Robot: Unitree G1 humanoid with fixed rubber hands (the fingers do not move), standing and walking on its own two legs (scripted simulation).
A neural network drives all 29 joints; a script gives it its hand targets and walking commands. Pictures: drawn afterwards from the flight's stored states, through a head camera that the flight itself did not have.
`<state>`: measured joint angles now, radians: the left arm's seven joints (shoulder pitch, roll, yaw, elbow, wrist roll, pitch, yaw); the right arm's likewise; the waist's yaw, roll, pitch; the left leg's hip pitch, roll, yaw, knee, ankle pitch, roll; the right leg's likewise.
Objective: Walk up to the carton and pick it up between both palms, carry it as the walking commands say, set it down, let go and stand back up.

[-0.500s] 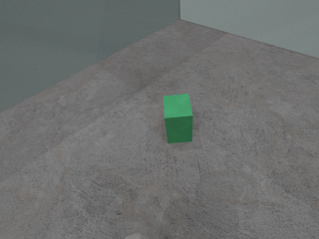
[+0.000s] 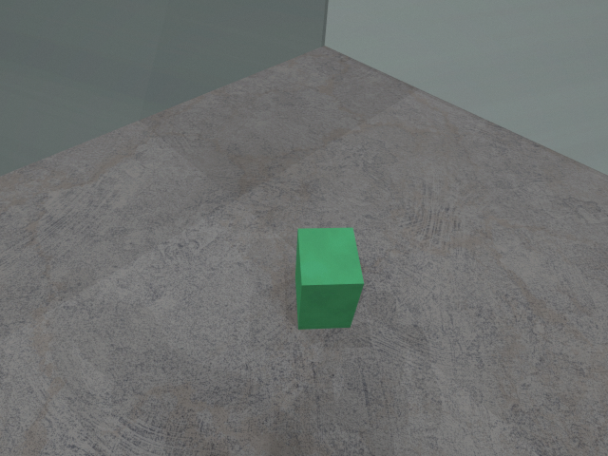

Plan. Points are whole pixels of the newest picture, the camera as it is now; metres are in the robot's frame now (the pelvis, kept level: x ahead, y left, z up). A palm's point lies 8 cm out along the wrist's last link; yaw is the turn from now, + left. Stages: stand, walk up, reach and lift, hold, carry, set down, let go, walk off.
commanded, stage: walk up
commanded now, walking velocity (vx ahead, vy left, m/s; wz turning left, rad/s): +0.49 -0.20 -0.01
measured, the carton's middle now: (324, 279) +0.79 -0.10 -0.63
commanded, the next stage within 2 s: none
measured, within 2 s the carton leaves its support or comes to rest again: neither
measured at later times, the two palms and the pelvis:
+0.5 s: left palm (222, 363) +0.30 +0.15 -0.13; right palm (521, 412) +0.23 -0.34 -0.16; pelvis +0.24 -0.10 -0.01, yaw +1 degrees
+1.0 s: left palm (214, 364) +0.31 +0.16 -0.15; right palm (453, 309) +0.40 -0.27 -0.13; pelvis +0.35 -0.05 +0.00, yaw -1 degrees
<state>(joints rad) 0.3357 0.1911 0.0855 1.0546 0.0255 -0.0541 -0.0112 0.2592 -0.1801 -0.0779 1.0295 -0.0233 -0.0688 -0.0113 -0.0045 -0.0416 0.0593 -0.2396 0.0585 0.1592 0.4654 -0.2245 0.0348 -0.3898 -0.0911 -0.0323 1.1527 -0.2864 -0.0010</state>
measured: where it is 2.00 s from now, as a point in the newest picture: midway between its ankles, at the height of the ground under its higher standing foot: (334, 438)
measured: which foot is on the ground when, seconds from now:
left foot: down 0.00-0.36, up 0.38-0.86, down 0.88-1.00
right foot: up 0.00-0.34, down 0.36-1.00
